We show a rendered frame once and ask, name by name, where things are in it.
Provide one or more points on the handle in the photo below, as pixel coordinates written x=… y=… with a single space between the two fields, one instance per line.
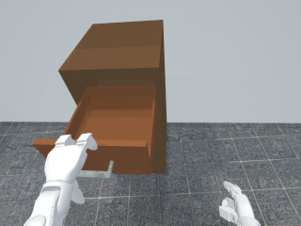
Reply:
x=97 y=175

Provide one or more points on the right robot forearm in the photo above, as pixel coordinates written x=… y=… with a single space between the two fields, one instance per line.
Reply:
x=247 y=221

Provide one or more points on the robot left hand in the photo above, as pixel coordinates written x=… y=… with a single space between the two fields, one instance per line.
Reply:
x=66 y=159

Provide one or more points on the cabinet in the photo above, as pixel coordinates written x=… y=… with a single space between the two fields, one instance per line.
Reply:
x=123 y=54

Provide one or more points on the left robot forearm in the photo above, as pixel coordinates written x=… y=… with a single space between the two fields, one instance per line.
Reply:
x=52 y=205

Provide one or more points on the robot right hand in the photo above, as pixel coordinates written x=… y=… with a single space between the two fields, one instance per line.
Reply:
x=240 y=206

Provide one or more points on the drawer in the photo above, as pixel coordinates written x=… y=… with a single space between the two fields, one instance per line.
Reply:
x=122 y=120

